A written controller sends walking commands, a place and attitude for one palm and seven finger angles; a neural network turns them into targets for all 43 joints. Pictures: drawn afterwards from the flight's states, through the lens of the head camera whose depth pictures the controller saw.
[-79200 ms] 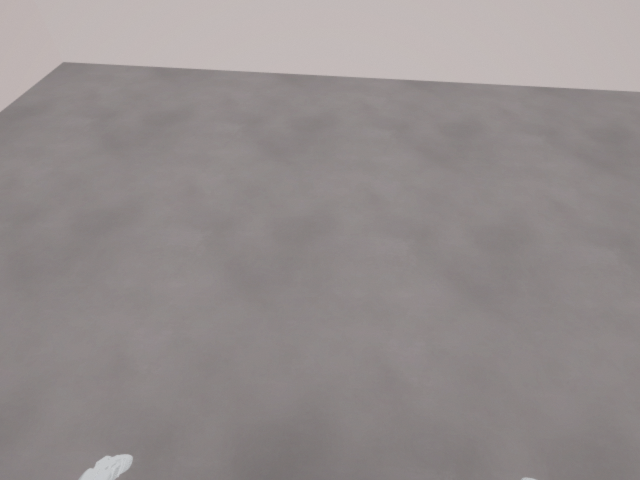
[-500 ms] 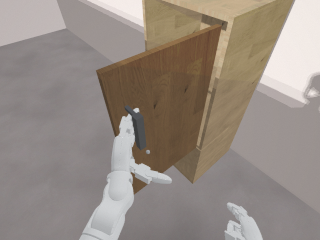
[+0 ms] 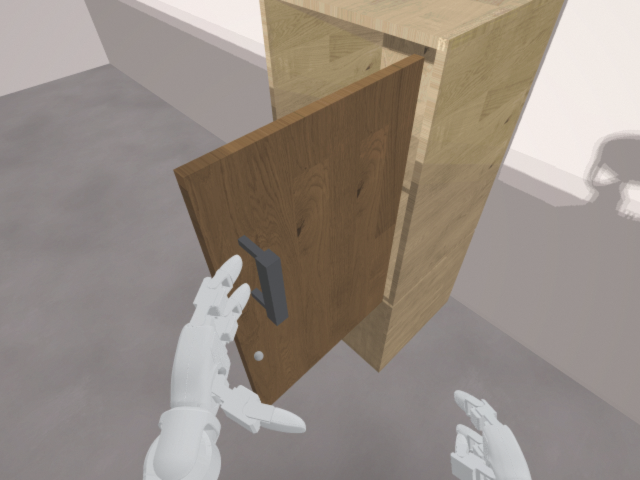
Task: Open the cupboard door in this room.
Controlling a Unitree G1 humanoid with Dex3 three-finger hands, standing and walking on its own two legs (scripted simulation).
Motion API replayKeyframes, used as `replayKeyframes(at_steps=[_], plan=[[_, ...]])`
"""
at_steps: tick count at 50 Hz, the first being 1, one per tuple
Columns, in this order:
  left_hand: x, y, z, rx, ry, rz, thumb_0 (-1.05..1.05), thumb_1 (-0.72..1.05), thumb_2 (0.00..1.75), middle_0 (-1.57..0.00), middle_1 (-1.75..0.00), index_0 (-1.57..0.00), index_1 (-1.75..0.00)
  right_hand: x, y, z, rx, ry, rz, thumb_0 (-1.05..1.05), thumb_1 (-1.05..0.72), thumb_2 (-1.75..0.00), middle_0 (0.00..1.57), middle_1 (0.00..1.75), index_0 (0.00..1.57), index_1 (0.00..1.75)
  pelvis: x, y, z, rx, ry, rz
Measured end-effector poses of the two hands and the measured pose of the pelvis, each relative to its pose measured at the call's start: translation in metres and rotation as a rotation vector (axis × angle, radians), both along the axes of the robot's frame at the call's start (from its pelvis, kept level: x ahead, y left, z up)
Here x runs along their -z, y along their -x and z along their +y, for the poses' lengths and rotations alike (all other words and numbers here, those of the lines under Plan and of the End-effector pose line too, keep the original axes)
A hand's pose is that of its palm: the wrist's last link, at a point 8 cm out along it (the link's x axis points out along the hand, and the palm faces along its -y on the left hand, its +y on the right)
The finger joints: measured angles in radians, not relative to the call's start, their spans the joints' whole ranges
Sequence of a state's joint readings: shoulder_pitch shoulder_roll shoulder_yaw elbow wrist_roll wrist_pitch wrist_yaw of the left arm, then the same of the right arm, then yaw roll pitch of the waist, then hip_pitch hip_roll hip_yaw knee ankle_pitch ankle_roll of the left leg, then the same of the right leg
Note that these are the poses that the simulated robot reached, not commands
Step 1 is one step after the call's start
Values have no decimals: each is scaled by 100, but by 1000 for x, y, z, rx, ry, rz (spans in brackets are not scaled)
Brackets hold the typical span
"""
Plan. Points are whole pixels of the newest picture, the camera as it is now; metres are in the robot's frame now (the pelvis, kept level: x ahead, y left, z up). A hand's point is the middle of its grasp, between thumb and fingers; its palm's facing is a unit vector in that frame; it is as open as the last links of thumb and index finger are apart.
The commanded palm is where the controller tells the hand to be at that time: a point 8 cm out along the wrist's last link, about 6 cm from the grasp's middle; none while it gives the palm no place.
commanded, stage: slide the hand sideways off the handle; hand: left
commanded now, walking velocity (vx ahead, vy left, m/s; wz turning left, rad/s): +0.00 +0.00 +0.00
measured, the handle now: (263, 280) +0.33 +0.10 +0.09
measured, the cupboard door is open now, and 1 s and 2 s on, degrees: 91 91 91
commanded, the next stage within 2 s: draw the hand back to the body in 0.56 s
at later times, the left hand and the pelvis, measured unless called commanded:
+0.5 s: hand (218, 398) +0.19 +0.12 +0.09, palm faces +0.06 -1.00 -0.02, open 16.3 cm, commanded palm +0.15 +0.18 +0.09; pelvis +0.01 -0.01 -0.01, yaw +1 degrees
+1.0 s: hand (170, 386) +0.19 +0.16 +0.11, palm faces +0.08 -1.00 -0.05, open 16.3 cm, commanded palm +0.15 +0.22 +0.12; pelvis +0.01 +0.00 -0.01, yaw +1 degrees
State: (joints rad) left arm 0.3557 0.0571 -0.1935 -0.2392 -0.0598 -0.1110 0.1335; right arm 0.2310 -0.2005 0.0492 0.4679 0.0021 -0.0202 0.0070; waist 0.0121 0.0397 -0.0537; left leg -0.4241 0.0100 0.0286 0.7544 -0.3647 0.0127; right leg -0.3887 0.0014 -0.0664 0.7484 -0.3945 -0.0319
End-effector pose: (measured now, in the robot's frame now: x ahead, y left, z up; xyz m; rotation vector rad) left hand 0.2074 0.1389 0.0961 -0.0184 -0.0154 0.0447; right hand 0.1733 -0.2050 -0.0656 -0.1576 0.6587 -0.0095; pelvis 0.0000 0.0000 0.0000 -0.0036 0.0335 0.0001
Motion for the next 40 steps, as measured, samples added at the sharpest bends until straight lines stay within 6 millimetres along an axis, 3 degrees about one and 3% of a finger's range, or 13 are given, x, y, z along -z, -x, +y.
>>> replayKeyframes(at_steps=[14,30,40], plan=[[3,30,23,-25,-22,11,-1,-50,30,-15,-30,-14,-30,3,-23,-10,-13,16,-49,2,-91,-89,20,30,20,30,9,-14,-8,-18,1,46],[7,48,42,-20,-37,21,-1,-50,30,-15,-30,-15,-30,12,-13,-20,34,26,-63,2,-91,-89,20,30,20,30,16,-11,-11,-25,8,68],[-2,46,41,19,-55,-18,-1,-50,30,-15,-30,-15,-30,10,-8,-14,46,19,-96,2,-91,-90,20,30,20,30,17,-6,-5,-21,11,63]])
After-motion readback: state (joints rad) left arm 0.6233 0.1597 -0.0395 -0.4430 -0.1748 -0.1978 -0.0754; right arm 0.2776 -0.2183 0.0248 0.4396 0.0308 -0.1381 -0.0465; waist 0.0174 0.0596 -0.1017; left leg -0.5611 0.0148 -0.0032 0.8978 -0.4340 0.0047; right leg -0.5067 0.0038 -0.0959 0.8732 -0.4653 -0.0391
